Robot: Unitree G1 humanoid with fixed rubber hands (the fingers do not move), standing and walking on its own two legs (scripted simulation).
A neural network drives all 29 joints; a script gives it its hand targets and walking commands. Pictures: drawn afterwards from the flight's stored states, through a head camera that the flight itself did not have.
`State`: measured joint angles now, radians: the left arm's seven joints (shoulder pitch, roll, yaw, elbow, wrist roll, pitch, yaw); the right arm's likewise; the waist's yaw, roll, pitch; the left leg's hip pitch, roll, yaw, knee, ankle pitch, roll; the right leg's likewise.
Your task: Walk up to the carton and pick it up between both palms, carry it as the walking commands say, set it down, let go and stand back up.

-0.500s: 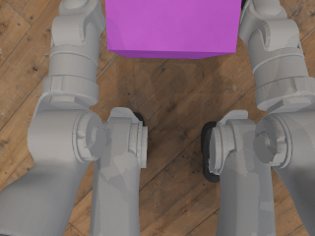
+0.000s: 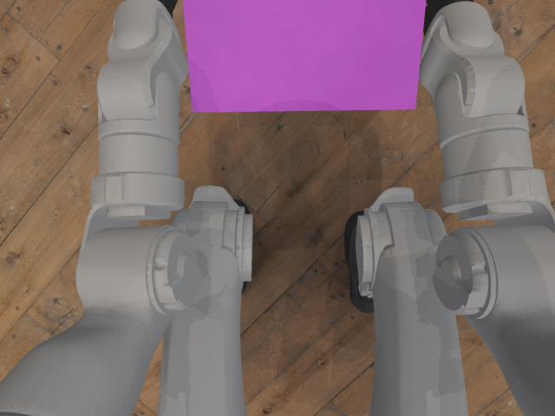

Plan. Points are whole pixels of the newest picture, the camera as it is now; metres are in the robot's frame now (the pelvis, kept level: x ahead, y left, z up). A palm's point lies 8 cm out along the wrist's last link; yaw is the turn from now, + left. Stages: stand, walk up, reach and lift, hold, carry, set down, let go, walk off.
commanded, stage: reach and lift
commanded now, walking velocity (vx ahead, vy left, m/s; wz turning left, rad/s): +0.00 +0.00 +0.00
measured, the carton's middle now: (295, 16) +0.55 +0.02 -0.18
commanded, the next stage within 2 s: none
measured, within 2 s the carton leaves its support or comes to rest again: neither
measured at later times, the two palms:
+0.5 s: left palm out of the picture +0.52 +0.17 -0.04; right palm out of the picture +0.52 -0.12 -0.06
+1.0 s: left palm out of the picture +0.51 +0.16 +0.03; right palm out of the picture +0.51 -0.12 +0.01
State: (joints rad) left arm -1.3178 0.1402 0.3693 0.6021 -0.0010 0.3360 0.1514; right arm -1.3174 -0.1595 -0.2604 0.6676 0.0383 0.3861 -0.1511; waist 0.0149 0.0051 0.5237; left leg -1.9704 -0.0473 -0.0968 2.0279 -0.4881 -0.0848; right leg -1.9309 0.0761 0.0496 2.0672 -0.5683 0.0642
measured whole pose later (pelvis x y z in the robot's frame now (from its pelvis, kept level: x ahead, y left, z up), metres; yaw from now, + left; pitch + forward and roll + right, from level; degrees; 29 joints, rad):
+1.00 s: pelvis -0.02 +0.00 +0.10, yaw +1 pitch +18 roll +0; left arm -1.23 0.09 0.40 0.50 0.07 0.44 0.13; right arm -1.23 -0.09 -0.32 0.56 -0.05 0.49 -0.11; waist 0.02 0.01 0.52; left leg -1.59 -0.04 -0.10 1.69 -0.41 -0.08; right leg -1.56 0.06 0.05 1.73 -0.49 0.04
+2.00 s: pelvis +0.00 -0.01 +0.22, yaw +1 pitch +9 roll +0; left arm -0.99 0.02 0.35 0.47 0.10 0.44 0.12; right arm -0.98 -0.03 -0.29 0.54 -0.08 0.48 -0.10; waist 0.02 -0.01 0.47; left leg -1.07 -0.02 -0.09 1.26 -0.34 -0.07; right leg -1.05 0.05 0.06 1.30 -0.41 0.02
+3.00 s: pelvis +0.12 +0.00 +0.35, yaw +2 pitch +4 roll +0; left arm -0.31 -0.16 0.27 0.34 0.25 0.51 0.04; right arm -0.30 0.16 -0.25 0.39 -0.23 0.56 -0.02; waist 0.01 0.00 -0.04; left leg -0.37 0.00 -0.09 0.51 -0.21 -0.03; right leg -0.33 0.01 0.06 0.51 -0.25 0.02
